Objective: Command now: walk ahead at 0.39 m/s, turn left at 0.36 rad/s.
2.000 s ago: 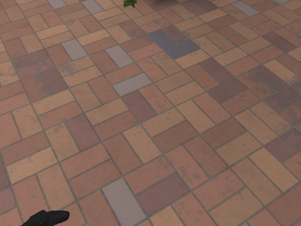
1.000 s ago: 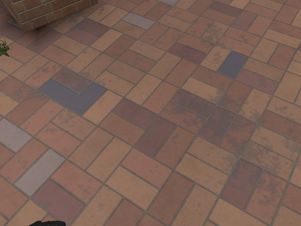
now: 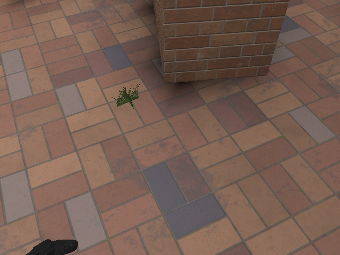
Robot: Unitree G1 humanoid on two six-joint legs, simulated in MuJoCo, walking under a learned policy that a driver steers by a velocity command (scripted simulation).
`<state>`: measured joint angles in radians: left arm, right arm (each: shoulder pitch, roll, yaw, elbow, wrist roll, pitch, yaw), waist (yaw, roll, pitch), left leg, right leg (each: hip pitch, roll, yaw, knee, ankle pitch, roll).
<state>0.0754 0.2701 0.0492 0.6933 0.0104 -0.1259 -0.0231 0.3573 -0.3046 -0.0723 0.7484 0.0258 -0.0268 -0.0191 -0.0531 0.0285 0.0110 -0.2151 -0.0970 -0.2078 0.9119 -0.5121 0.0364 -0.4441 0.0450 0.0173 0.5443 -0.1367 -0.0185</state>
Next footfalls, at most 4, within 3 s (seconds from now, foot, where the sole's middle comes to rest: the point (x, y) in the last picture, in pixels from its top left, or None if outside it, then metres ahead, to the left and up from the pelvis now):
0.34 left None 0.22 0.13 -0.76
0.78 right None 0.15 -0.13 -0.76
1.26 left None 0.19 0.09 -0.76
1.58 right None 0.16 -0.16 -0.76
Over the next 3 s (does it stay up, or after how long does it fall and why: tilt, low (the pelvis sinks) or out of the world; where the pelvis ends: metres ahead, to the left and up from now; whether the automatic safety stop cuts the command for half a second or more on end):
stays up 0.52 -0.14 0.01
